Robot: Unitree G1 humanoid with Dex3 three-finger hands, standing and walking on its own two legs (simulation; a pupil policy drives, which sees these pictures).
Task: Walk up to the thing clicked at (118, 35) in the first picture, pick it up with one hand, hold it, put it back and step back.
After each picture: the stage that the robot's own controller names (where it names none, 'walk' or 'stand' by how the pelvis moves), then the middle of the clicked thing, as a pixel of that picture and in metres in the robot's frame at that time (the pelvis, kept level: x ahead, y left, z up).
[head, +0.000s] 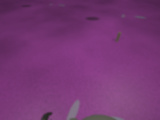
stand; (118, 37) +2.11 -0.63 -0.65
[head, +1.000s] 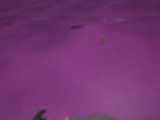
walk; (101, 41) +2.05 -0.09 -0.63
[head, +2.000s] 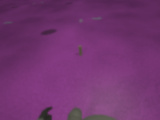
walk; (80, 50) +1.44 +0.33 -0.65
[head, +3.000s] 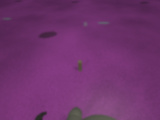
walk; (80, 66) +0.97 +0.26 -0.65
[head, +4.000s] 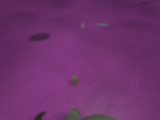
walk; (75, 81) +0.61 +0.22 -0.63
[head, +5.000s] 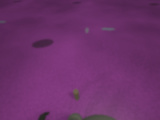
stand; (76, 95) +0.44 +0.19 -0.63
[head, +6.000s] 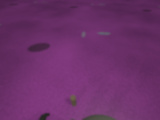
stand; (73, 101) +0.39 +0.20 -0.65
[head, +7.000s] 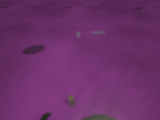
stand; (71, 101) +0.39 +0.23 -0.66
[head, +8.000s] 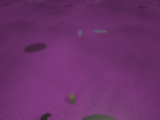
stand; (72, 99) +0.40 +0.22 -0.66
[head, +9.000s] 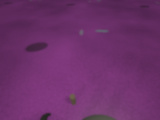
stand; (73, 99) +0.39 +0.21 -0.66
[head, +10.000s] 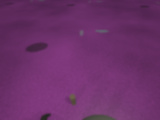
stand; (73, 100) +0.39 +0.22 -0.66
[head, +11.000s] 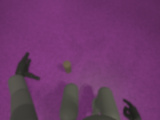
go down; (67, 67) +0.46 +0.21 -0.39
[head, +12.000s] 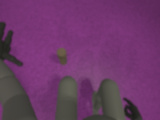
go down; (62, 57) +0.48 +0.23 -0.27
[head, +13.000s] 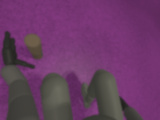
close in; (35, 49) +0.47 +0.28 -0.17
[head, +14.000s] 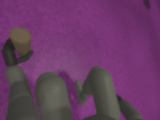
close; (23, 46) +0.46 +0.29 -0.16
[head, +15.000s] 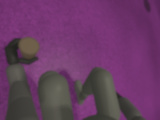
lift; (29, 51) +0.42 +0.27 -0.17
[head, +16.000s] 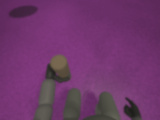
lift; (63, 71) +0.34 +0.19 +0.04
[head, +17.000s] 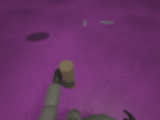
hold; (69, 77) +0.31 +0.16 +0.05
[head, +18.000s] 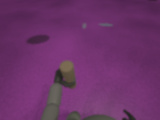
hold; (69, 77) +0.32 +0.16 +0.05
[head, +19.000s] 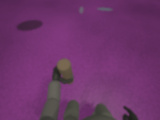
crouch; (67, 73) +0.35 +0.17 +0.00
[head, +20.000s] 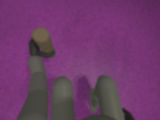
lower; (47, 46) +0.48 +0.24 -0.04
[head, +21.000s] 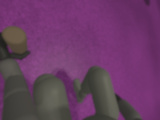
lower; (18, 46) +0.46 +0.29 -0.17
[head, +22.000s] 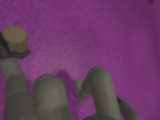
lower; (19, 45) +0.46 +0.29 -0.16
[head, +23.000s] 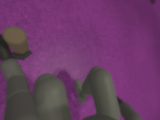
lower; (20, 46) +0.45 +0.30 -0.16
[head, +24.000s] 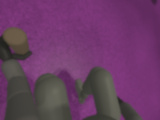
lower; (20, 47) +0.45 +0.30 -0.16
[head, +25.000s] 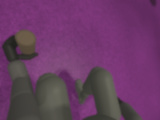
open; (27, 48) +0.45 +0.27 -0.17
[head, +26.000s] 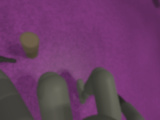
stand; (31, 48) +0.45 +0.27 -0.17
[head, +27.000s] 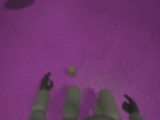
walk; (72, 72) +0.45 +0.19 -0.42
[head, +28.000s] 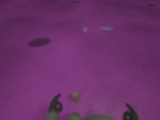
stand; (75, 97) +0.41 +0.17 -0.60
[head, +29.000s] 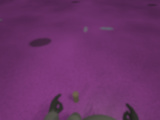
stand; (75, 97) +0.41 +0.17 -0.60
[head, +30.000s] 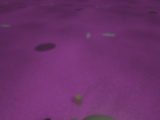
stand; (78, 100) +0.43 +0.15 -0.65
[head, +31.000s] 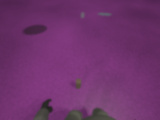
walk; (78, 84) +0.48 +0.11 -0.64
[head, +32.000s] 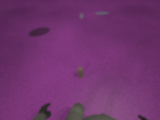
walk; (80, 72) +0.69 +0.18 -0.63
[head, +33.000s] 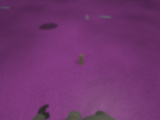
stand; (81, 59) +1.03 +0.19 -0.63
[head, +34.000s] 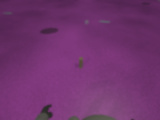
stand; (80, 63) +1.03 +0.20 -0.65
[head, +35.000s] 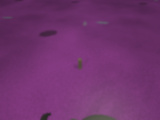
stand; (79, 64) +1.04 +0.22 -0.66
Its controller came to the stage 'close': yes
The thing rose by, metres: 0.69
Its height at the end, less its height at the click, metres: +0.00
